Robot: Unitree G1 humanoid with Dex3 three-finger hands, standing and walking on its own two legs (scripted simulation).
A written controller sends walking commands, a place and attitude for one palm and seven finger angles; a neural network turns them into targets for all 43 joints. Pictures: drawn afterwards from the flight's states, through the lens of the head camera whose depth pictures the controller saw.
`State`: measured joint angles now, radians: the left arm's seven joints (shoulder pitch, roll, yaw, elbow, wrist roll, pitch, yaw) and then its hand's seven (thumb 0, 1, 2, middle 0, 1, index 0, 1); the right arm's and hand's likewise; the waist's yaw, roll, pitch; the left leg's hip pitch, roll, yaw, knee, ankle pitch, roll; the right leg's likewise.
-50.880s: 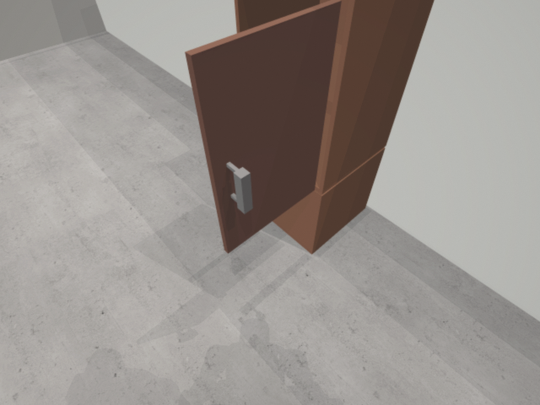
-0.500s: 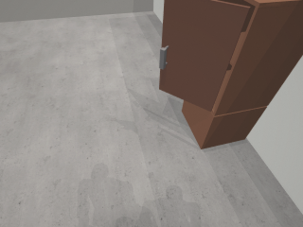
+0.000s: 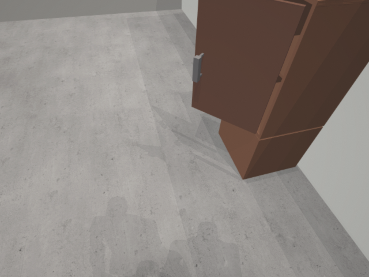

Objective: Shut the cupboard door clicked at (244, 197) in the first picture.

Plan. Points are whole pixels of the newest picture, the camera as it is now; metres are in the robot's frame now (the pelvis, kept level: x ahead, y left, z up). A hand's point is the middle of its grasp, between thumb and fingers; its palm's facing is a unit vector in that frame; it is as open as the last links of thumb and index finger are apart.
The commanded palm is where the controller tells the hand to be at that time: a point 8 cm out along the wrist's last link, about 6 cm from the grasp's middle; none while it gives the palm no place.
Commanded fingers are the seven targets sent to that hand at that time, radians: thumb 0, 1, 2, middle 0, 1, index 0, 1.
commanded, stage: look to check the result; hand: left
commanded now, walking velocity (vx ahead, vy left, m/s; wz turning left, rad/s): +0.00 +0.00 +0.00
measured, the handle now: (199, 67) +0.99 -0.02 -0.08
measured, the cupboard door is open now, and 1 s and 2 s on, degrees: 42 42 42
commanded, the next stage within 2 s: walk to a spot facing it in 0.34 s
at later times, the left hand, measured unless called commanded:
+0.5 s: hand out of the picture +0.00 +0.18 -0.18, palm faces +0.01 -0.98 -0.18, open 7.4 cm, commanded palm none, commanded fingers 0.00 0.90 0.90 -0.20 -0.30 -0.20 -0.30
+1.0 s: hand out of the picture +0.01 +0.23 -0.19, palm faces +0.25 -0.94 -0.23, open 7.4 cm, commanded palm none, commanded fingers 0.00 0.90 0.90 -0.20 -0.30 -0.20 -0.30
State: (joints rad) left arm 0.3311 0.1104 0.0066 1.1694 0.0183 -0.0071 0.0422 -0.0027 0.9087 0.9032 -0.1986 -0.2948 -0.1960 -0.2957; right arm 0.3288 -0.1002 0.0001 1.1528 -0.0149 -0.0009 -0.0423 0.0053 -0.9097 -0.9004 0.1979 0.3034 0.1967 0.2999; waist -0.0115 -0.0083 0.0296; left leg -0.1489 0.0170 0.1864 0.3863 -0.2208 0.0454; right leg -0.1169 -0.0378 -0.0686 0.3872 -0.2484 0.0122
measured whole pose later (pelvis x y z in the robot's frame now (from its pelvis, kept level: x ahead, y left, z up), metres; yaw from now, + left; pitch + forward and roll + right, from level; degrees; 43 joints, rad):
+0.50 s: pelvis +0.01 +0.01 +0.00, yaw +0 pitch -1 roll +0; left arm 0.27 0.15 0.01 1.15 0.02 -0.01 0.03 0.00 0.91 0.90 -0.20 -0.29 -0.20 -0.30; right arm 0.28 -0.15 -0.01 1.14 -0.01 -0.01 -0.04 0.01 -0.91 -0.90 0.20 0.30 0.20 0.30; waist -0.02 -0.01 0.05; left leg -0.13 0.00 0.19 0.36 -0.22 0.06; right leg -0.10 -0.05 -0.07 0.37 -0.25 0.02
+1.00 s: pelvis -0.01 +0.02 -0.02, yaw +15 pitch +1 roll -1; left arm 0.17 0.22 0.08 0.97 0.03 0.06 0.02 0.00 0.91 0.90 -0.20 -0.29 -0.20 -0.30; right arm 0.23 -0.21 -0.05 0.94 -0.04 0.03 -0.01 0.01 -0.91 -0.90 0.20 0.30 0.20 0.30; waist -0.03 -0.02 0.09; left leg -0.35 -0.03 0.06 0.64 -0.31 0.08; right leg -0.42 -0.09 -0.05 1.05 -0.46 0.04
